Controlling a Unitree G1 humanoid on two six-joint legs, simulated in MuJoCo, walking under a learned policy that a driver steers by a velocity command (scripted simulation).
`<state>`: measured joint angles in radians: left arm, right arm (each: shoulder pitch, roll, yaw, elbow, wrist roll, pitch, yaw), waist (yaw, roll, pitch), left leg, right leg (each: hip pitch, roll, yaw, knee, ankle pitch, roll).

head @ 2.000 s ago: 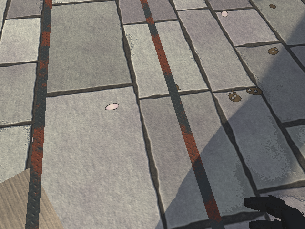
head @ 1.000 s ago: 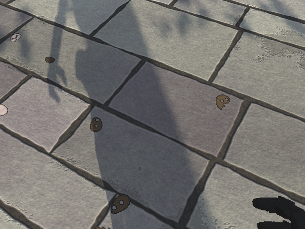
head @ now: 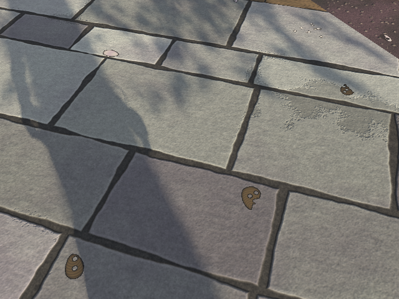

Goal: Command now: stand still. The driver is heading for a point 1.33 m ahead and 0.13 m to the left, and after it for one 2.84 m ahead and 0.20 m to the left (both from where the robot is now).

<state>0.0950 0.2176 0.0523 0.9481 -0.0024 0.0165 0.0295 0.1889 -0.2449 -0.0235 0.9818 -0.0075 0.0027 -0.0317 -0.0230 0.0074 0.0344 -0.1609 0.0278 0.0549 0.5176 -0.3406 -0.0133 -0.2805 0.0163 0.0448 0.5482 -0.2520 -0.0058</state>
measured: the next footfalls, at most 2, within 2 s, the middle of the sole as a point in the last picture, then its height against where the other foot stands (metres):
left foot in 0.88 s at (190, 288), level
right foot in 1.38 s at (226, 176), level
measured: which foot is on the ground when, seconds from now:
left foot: down 0.00-0.44, up 0.46-0.86, down 0.88-1.00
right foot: down 0.00-0.88, up 0.90-1.00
